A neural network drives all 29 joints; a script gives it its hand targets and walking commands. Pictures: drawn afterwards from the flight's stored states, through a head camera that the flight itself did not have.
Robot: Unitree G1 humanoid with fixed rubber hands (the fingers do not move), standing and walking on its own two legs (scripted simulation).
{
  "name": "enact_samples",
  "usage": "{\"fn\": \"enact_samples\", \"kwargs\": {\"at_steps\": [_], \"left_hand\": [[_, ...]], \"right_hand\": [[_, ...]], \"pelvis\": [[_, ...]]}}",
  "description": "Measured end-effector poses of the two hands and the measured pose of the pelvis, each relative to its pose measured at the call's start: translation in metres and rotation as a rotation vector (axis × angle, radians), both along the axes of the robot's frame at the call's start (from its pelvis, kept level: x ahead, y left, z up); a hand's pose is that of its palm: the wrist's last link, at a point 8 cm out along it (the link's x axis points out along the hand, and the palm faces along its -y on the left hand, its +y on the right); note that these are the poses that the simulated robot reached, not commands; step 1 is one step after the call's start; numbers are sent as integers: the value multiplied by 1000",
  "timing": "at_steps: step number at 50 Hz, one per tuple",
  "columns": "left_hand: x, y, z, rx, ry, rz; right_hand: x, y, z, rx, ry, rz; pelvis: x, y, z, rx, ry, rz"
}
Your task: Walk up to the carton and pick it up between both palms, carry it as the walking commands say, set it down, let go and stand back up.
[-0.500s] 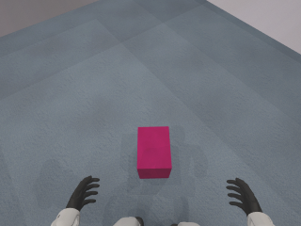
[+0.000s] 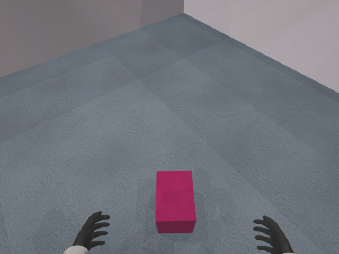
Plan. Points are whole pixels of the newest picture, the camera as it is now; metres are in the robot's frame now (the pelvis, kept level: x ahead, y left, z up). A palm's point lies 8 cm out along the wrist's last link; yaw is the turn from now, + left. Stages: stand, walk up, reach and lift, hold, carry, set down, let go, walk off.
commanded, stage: stand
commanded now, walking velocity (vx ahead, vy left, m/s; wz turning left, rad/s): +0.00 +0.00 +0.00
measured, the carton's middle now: (174, 202) +0.45 +0.02 -0.65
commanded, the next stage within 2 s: none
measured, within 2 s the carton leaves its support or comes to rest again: neither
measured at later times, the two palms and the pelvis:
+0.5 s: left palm out of the picture +0.08 +0.27 -0.10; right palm out of the picture +0.08 -0.29 -0.08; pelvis -0.02 -0.01 +0.00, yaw +0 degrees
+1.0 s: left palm out of the picture -0.01 +0.28 -0.12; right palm out of the picture -0.02 -0.29 -0.11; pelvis -0.06 +0.00 +0.00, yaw +0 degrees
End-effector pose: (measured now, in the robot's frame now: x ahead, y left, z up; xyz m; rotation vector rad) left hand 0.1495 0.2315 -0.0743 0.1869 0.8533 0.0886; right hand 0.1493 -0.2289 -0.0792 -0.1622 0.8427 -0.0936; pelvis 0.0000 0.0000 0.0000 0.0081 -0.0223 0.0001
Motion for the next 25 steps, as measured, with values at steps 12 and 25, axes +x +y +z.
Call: {"fn": "enact_samples", "kwargs": {"at_steps": [12,25], "left_hand": [[-28,45,-21,130,63,73],[-65,38,-23,108,46,62]], "right_hand": [[-21,-57,-5,-165,75,-78],[-67,-59,-3,-163,56,-99]], "pelvis": [[15,-4,-4,-2,39,-8],[-15,-6,0,-9,1,-7]]}}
